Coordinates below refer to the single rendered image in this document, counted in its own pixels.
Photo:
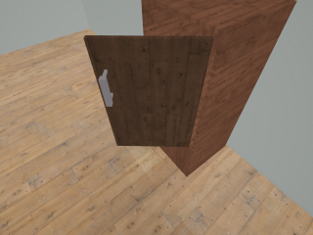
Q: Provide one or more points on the handle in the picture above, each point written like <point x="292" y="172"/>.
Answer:
<point x="106" y="89"/>

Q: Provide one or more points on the cupboard door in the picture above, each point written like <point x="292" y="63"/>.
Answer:
<point x="156" y="82"/>

